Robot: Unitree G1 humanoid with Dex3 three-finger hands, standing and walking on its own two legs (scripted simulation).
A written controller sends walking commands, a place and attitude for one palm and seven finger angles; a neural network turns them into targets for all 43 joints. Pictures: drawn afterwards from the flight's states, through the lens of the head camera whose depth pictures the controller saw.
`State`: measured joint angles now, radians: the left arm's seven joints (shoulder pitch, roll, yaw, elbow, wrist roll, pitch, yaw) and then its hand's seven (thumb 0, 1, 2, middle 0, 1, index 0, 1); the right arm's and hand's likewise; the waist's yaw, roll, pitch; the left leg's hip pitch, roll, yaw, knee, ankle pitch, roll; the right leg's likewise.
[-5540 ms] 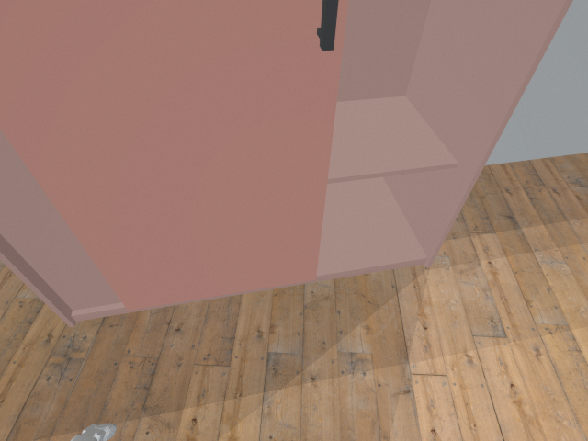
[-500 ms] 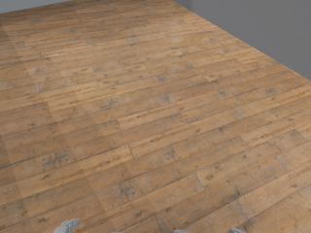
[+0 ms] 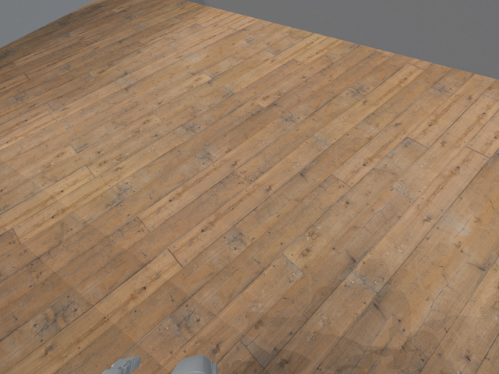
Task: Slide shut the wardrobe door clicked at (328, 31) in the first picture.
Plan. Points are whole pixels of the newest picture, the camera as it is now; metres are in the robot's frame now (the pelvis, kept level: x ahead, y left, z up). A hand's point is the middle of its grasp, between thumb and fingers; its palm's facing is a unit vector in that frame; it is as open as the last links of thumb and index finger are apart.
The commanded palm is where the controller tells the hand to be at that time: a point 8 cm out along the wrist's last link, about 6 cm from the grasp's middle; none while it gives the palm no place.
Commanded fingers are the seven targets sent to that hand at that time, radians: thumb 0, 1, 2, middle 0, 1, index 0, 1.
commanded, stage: walk to a spot facing it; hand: left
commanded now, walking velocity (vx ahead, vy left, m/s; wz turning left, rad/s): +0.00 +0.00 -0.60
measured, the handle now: out of the picture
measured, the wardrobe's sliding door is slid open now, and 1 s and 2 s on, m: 0.48 0.48 0.48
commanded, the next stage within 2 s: turn to face it in 1.06 s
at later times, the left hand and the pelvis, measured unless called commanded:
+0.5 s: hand out of the picture +0.14 +0.23 -0.17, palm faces -0.22 -0.95 -0.22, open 7.4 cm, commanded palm none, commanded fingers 0.00 0.90 0.90 -0.20 -0.30 -0.20 -0.30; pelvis +0.01 +0.04 +0.00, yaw -18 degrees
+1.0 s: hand (207, 344) +0.19 +0.10 -0.14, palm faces -0.54 -0.80 -0.25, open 7.4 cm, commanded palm none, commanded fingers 0.00 0.90 0.90 -0.20 -0.30 -0.20 -0.30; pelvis +0.00 -0.01 +0.01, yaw -35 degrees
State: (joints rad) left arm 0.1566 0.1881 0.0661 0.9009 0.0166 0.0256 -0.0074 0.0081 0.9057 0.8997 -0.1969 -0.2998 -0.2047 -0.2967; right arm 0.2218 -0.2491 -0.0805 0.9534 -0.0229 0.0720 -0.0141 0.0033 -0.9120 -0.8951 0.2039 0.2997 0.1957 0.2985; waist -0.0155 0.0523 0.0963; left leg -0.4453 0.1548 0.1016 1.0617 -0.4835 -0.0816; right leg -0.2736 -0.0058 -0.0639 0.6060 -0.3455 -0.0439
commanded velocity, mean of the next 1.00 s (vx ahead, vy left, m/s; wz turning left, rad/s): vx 0.06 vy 0.00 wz -0.59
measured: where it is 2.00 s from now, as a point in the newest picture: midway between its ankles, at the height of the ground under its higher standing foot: outside the picture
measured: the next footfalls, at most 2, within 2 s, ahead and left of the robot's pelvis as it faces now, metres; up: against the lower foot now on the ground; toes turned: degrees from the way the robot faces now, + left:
left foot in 0.38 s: +0.09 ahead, +0.13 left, +0.00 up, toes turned -10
right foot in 0.80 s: -0.04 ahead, -0.10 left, +0.00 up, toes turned -35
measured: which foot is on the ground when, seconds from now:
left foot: up 0.00-0.36, down 0.38-0.80, up 0.82-1.00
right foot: down 0.00-0.38, up 0.40-0.78, down 0.80-1.00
